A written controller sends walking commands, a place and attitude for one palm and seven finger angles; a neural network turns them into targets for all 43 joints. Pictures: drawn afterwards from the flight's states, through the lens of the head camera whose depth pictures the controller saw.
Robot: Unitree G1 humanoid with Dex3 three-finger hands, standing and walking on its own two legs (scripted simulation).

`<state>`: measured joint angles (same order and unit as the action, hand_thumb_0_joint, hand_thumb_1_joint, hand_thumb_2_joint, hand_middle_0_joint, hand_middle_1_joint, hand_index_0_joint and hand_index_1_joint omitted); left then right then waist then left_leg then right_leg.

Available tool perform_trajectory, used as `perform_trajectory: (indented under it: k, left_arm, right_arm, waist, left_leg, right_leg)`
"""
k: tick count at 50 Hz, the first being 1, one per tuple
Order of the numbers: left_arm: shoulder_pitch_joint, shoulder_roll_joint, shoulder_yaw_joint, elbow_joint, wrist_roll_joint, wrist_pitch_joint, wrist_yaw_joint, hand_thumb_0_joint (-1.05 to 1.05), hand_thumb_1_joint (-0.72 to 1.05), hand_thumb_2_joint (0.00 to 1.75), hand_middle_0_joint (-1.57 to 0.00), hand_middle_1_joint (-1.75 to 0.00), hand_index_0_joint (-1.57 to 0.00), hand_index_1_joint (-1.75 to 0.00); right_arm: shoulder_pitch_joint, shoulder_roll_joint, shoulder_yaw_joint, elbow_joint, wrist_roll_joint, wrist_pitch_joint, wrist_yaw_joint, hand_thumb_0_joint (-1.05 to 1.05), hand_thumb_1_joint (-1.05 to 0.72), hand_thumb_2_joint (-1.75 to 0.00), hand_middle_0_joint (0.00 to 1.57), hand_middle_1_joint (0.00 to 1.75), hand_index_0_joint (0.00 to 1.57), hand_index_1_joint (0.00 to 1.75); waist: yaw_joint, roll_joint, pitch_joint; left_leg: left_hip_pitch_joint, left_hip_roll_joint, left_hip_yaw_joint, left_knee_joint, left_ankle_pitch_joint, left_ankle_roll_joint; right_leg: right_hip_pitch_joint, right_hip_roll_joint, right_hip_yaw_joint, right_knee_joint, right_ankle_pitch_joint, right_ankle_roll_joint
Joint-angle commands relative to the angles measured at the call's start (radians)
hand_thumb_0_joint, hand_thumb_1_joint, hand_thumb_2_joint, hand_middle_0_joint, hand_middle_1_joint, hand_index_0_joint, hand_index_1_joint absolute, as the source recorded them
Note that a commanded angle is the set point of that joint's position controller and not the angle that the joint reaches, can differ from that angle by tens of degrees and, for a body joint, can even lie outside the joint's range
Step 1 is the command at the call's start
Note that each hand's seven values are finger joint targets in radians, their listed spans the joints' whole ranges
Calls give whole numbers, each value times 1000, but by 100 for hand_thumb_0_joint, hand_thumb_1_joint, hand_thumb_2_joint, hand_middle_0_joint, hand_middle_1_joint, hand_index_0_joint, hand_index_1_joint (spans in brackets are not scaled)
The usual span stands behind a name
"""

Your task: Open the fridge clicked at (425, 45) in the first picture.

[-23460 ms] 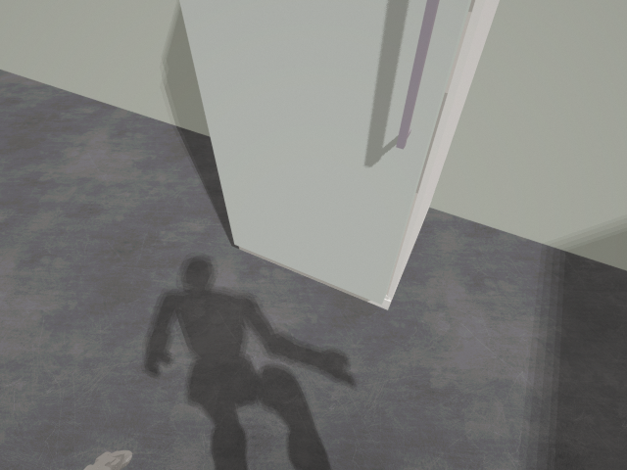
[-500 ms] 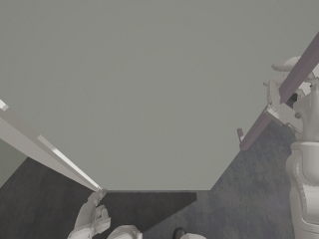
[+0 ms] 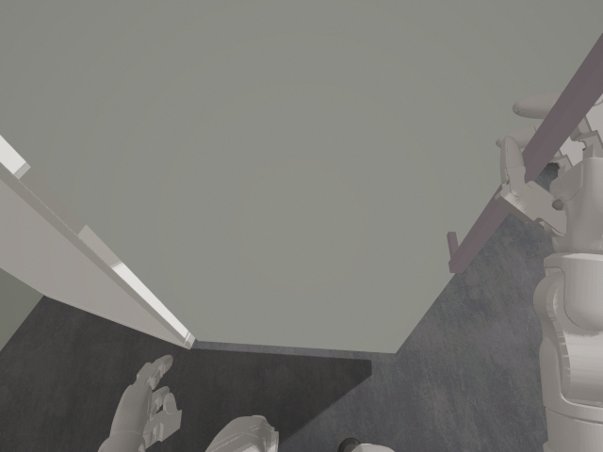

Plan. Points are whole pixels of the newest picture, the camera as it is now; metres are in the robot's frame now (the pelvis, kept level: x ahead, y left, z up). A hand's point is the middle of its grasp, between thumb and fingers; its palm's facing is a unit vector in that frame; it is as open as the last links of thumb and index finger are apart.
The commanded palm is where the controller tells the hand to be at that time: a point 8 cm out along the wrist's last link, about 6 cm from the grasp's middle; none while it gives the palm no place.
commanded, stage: stop walking and hold the door back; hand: right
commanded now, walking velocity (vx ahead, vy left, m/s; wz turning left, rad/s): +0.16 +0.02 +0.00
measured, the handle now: (530, 139) +0.39 -0.17 +0.22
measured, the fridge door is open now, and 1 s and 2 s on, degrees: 75 72 73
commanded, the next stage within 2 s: loosen the grip on the handle in 0.70 s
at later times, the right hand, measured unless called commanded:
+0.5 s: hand (507, 160) +0.37 -0.15 +0.21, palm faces +0.12 +0.98 -0.16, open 5.5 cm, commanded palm +0.34 -0.22 +0.18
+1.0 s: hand (516, 153) +0.37 -0.16 +0.21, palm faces +0.15 +0.98 -0.13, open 8.0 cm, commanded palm +0.33 -0.20 +0.20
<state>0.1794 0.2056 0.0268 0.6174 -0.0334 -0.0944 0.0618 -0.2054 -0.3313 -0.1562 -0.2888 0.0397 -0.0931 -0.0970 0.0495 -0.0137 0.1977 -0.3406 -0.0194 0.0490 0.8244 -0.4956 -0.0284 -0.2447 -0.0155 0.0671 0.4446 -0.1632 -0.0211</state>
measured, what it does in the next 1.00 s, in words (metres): steps on the spot: left foot, then right foot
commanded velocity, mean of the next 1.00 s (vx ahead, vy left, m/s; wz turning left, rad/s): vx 0.05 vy -0.01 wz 0.00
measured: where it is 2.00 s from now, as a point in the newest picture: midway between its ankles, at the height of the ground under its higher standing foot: outside the picture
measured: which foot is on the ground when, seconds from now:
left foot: up 0.00-0.08, down 0.10-1.00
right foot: down 0.00-0.10, up 0.12-0.38, down 0.40-1.00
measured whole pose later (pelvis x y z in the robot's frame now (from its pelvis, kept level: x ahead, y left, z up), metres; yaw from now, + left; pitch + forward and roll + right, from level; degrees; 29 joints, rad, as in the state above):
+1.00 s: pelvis -0.04 +0.03 -0.01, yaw -2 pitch +1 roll -1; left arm 0.23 0.24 0.00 0.66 -0.01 -0.16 0.00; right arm -0.66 -0.33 -0.25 0.59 0.08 -0.17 0.07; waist 0.04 -0.02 -0.03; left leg -0.31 0.02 0.05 0.51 -0.23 0.02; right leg -0.25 -0.04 -0.09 0.48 -0.25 0.02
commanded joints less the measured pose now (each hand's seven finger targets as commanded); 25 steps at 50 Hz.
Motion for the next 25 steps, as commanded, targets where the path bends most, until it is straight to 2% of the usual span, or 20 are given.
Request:
perform_trajectory:
  k: [1, 3, 4, 5, 6, 7, 9, 11, 13, 15, 16, 17, 18, 19, 20, 21, 22, 23, 24, 25]
  left_arm:
    - [-89, 121, -1, -111, -2, -32, 13, 0, 90, 90, -20, -30, -20, -30]
    - [-86, 120, -15, -92, -3, -17, 28, 0, 90, 90, -20, -30, -20, -30]
    - [-77, 115, -18, -78, -2, -10, 30, 0, 90, 90, -20, -30, -20, -30]
    - [-79, 95, -22, -78, 2, 1, 32, 0, 90, 90, -20, -30, -20, -30]
    - [-90, 109, -9, -77, -1, -4, 37, 0, 90, 90, -20, -30, -20, -30]
    - [-84, 126, 6, -57, 0, -17, 37, 0, 90, 90, -20, -30, -20, -30]
    - [-82, 108, -9, -18, 9, -16, 37, 0, 90, 90, -20, -30, -20, -30]
    - [-74, 105, -14, -10, 21, -9, 47, 0, 90, 90, -20, -30, -20, -30]
    - [-69, 112, -10, -24, 25, -8, 54, 0, 90, 90, -20, -30, -20, -30]
    - [-82, 108, -9, -54, 29, -12, 51, 0, 90, 90, -20, -30, -20, -30]
    - [-71, 111, -6, -62, 28, -11, 50, 0, 90, 90, -20, -30, -20, -30]
    - [-73, 109, -6, -72, 20, -11, 51, 0, 90, 90, -20, -30, -20, -30]
    - [-65, 122, -1, -84, 19, -8, 48, 0, 90, 90, -20, -30, -20, -30]
    - [-78, 127, 5, -101, 12, -7, 42, 0, 90, 90, -20, -30, -20, -30]
    - [-81, 141, 11, -112, 3, -1, 32, 0, 90, 90, -20, -30, -20, -30]
    - [-99, 124, 3, -121, -2, 2, 21, 0, 90, 90, -20, -30, -20, -30]
    - [-113, 121, -5, -118, 2, 1, 20, 0, 90, 90, -20, -30, -20, -30]
    - [-100, 128, -2, -111, 5, 4, 18, 0, 90, 90, -20, -30, -20, -30]
    - [-93, 134, 3, -120, 4, 6, 13, 0, 90, 90, -20, -30, -20, -30]
    - [-95, 141, 5, -121, 0, 5, 10, 0, 90, 90, -20, -30, -20, -30]
  right_arm:
    - [-471, -105, -28, -76, 19, -58, -5, 0, -90, -90, 45, 140, 45, 140]
    - [-565, -140, -32, 62, 12, -47, 1, 0, -90, -90, 45, 140, 45, 140]
    - [-621, -176, -48, 136, 4, -48, 1, 0, -90, -90, 45, 140, 45, 140]
    - [-634, -218, -68, 208, 7, -45, -1, 0, -90, -90, 45, 140, 45, 140]
    - [-664, -246, -103, 252, 15, -41, -6, 0, -90, -90, 45, 140, 45, 140]
    - [-681, -250, -120, 293, 13, -38, -9, 0, -90, -90, 45, 140, 45, 140]
    - [-757, -233, -109, 379, 25, -54, -3, 0, -90, -90, 45, 140, 45, 140]
    - [-729, -282, -159, 472, 15, -67, -4, 0, -90, -90, 45, 140, 45, 140]
    - [-708, -320, -194, 500, 8, -75, -2, 0, -90, -90, 45, 140, 45, 140]
    - [-691, -295, -185, 459, 8, -79, 1, 0, -90, -90, 45, 140, 45, 140]
    - [-685, -273, -173, 435, 10, -81, 3, 0, -90, -90, 45, 140, 45, 140]
    - [-657, -224, -135, 426, 18, -76, 6, 0, -90, -90, 45, 140, 45, 140]
    - [-668, -234, -146, 363, 18, -85, 8, 0, -90, -90, 45, 140, 45, 140]
    - [-682, -215, -128, 298, 20, -96, 13, 0, -90, -90, 45, 140, 45, 140]
    - [-678, -198, -114, 270, 18, -99, 21, 0, -90, -90, 45, 140, 45, 140]
    - [-631, -142, -81, 281, 13, -103, 26, 0, -90, -90, 45, 140, 45, 140]
    - [-657, -167, -91, 257, 13, -112, 29, 0, -90, -90, 45, 140, 45, 140]
    - [-660, -217, -134, 288, 4, -114, 27, 0, -90, -90, 45, 140, 45, 140]
    - [-646, -181, -113, 280, 5, -113, 31, 0, -90, -90, 45, 140, 45, 140]
    - [-651, -169, -102, 267, 7, -112, 34, 0, -90, -90, 45, 140, 45, 140]
  waist:
    - [-52, -194, -403]
    - [-60, -121, -380]
    - [-57, -24, -358]
    - [-53, 194, -316]
    - [-62, 294, -279]
    - [-52, 252, -283]
    - [-29, 202, -287]
    - [-36, 169, -310]
    - [-64, 198, -332]
    - [-84, 250, -377]
    - [-78, 255, -403]
    - [-63, 224, -418]
    - [-59, 179, -462]
    - [-64, 119, -481]
    - [-69, 47, -497]
    - [-58, -80, -495]
    - [-51, -205, -480]
    - [-55, -169, -452]
    - [-56, -104, -425]
    - [-57, -68, -421]
  left_leg:
    - [266, 13, -24, -223, 71, 4]
    - [383, 26, -26, -421, 160, 9]
    - [358, 92, -96, -521, 126, 39]
    - [290, 255, -305, -633, -6, 109]
    - [141, 418, -483, -714, -85, 187]
    - [84, 419, -515, -710, -73, 204]
    - [95, 381, -354, -608, -23, 185]
    - [103, 336, -225, -575, 69, 144]
    - [189, 327, -203, -553, 128, 138]
    - [276, 316, -218, -539, 223, 142]
    - [299, 303, -205, -524, 271, 131]
    - [327, 269, -167, -463, 372, 109]
    - [362, 232, -132, -382, 484, 86]
    - [381, 189, -102, -315, 570, 63]
    - [373, 140, -71, -262, 591, 42]
    - [284, 101, -11, -241, 533, 19]
    - [200, 78, 13, -216, 416, 14]
    - [176, 58, 19, -243, 210, 17]
    - [181, 49, 20, -302, 177, 26]
    - [210, 53, 13, -372, 279, 33]
  right_leg:
    - [53, -227, 172, -106, 94, -116]
    - [-61, -148, 114, -63, -198, -72]
    - [-98, -71, 52, 56, -329, -35]
    - [-187, 24, -17, 292, -360, 8]
    - [-213, 64, -21, 568, -331, 25]
    - [-206, 60, 11, 689, -274, 31]
    - [-240, 11, 17, 742, -173, 40]
    - [-198, 6, -40, 582, -155, 31]
    - [-165, 8, -100, 319, -208, 15]
    - [-111, 27, -155, 120, -210, 5]
    - [-54, 33, -169, 26, -154, 3]
    - [12, 35, -167, -95, -42, 2]
    - [81, 11, -162, -172, 62, 1]
    - [117, -48, -124, -203, 166, -10]
    - [149, -113, -83, -177, 361, -29]
    - [206, -161, -30, -99, 482, -53]
    - [258, -180, 24, -80, 576, -74]
    - [242, -205, 62, -82, 557, -85]
    - [224, -220, 69, -62, 524, -88]
    - [220, -210, 47, -20, 512, -78]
